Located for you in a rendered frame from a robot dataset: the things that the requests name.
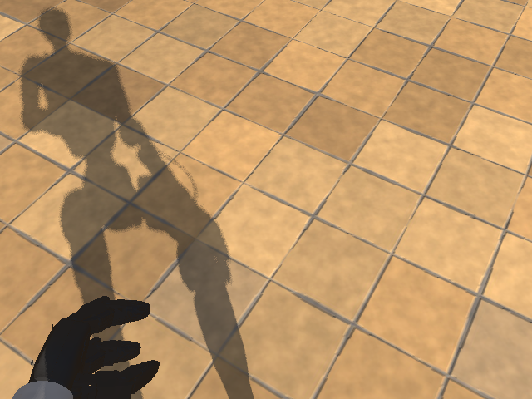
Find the left robot hand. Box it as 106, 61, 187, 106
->
29, 296, 160, 399

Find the robot left forearm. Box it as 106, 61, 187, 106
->
12, 381, 73, 399

